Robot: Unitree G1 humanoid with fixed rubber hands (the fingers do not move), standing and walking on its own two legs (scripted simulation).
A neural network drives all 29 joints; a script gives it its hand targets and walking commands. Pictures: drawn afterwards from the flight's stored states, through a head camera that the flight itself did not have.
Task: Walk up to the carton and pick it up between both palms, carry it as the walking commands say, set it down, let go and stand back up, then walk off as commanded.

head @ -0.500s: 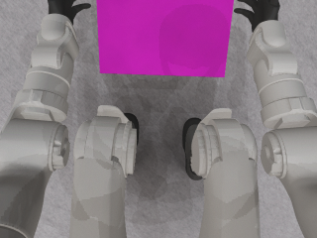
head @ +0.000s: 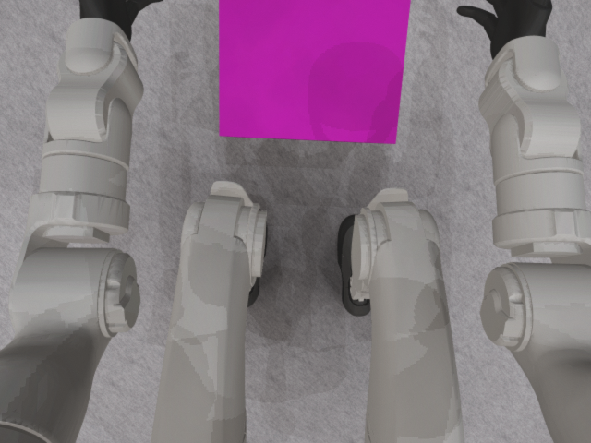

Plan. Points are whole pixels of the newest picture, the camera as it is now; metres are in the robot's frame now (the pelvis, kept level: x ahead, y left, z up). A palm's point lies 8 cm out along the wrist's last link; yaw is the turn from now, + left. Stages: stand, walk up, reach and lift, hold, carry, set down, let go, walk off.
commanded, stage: set down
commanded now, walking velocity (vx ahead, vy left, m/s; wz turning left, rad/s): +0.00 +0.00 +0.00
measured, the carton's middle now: (307, 70) +0.50 +0.01 -0.32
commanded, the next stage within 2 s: let go in 0.72 s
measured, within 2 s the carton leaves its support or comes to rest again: neither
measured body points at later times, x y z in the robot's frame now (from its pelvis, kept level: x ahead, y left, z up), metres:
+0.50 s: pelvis +0.00 +0.00 +0.13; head +0.34 +0.01 +0.41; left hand +0.52 +0.21 +0.01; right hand +0.52 -0.20 +0.01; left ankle +0.13 +0.11 -0.41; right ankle +0.12 -0.12 -0.41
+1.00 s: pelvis +0.05 +0.00 +0.22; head +0.32 +0.00 +0.58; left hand +0.51 +0.22 +0.11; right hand +0.52 -0.19 +0.12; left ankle +0.13 +0.11 -0.41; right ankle +0.12 -0.12 -0.41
